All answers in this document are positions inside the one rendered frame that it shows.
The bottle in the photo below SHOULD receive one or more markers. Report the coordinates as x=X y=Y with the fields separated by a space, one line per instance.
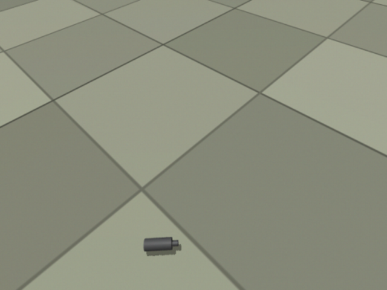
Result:
x=159 y=244

